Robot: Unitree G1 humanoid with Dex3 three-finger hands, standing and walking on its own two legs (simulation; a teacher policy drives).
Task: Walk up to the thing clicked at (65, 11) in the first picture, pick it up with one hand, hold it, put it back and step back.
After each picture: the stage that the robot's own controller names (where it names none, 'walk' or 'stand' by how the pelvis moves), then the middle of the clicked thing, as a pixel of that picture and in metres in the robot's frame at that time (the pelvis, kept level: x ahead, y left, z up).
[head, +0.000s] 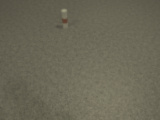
stand; (64, 19) +1.77 +0.25 -0.65
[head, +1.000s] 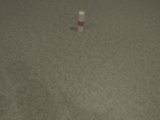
walk; (81, 21) +1.64 +0.10 -0.63
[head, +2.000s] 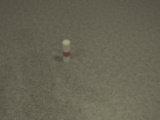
walk; (66, 51) +1.08 +0.17 -0.63
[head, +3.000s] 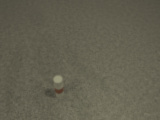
walk; (58, 87) +0.69 +0.19 -0.64
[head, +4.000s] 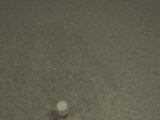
stand; (63, 112) +0.46 +0.14 -0.63
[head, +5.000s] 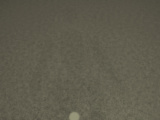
stand; out of the picture +0.44 +0.09 -0.64
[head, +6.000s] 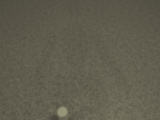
stand; (64, 118) +0.45 +0.16 -0.64
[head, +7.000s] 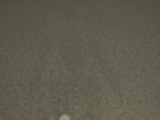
stand; out of the picture +0.42 +0.15 -0.66
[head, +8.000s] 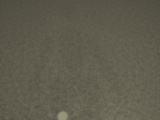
stand; out of the picture +0.44 +0.15 -0.66
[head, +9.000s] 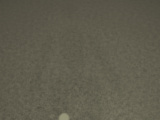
stand; out of the picture +0.43 +0.14 -0.66
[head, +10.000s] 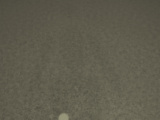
stand; out of the picture +0.43 +0.14 -0.66
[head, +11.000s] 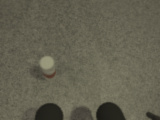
go down; (49, 70) +0.49 +0.15 -0.41
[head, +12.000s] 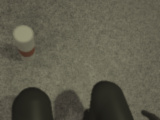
go down; (26, 46) +0.52 +0.19 -0.27
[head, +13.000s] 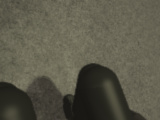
close in; out of the picture +0.50 +0.23 -0.19
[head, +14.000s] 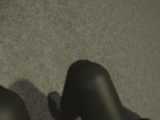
close; out of the picture +0.50 +0.25 -0.17
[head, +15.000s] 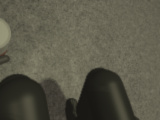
lift; out of the picture +0.40 +0.23 -0.12
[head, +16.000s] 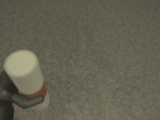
lift; (32, 86) +0.31 +0.17 +0.05
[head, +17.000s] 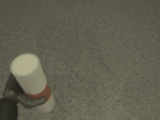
hold; (37, 88) +0.32 +0.16 +0.04
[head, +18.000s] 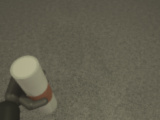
hold; (38, 89) +0.31 +0.16 +0.05
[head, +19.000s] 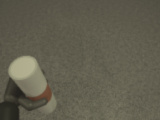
crouch; (37, 89) +0.31 +0.16 +0.05
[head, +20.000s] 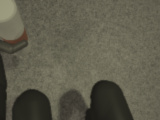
crouch; (13, 32) +0.48 +0.17 -0.04
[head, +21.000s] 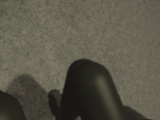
lower; out of the picture +0.47 +0.27 -0.18
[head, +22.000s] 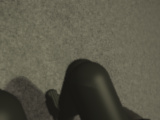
lower; out of the picture +0.47 +0.27 -0.18
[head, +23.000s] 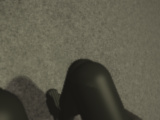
lower; out of the picture +0.48 +0.27 -0.18
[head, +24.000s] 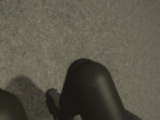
lower; out of the picture +0.48 +0.27 -0.18
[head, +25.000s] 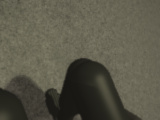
loosen; out of the picture +0.48 +0.27 -0.18
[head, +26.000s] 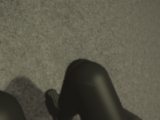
withdraw; out of the picture +0.48 +0.27 -0.19
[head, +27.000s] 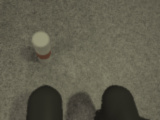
walk; (43, 50) +0.51 +0.18 -0.31
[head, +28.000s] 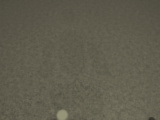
stand; out of the picture +0.44 +0.14 -0.59
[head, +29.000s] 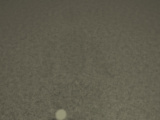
stand; out of the picture +0.44 +0.15 -0.60
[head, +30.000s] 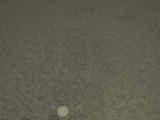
stand; (64, 118) +0.45 +0.14 -0.60
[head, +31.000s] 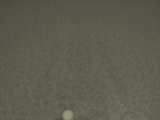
stand; out of the picture +0.46 +0.14 -0.65
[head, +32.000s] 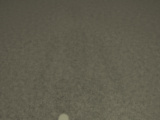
stand; out of the picture +0.43 +0.16 -0.66
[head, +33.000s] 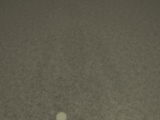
walk; out of the picture +0.43 +0.17 -0.66
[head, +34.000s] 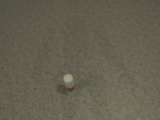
walk; (70, 85) +0.63 +0.16 -0.64
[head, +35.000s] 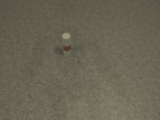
walk; (66, 45) +0.98 +0.14 -0.63
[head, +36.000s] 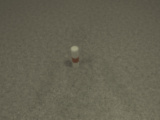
stand; (75, 57) +1.06 +0.13 -0.64
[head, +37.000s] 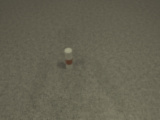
stand; (68, 59) +1.05 +0.14 -0.66
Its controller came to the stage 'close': yes
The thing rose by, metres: 0.69
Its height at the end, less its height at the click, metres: +0.00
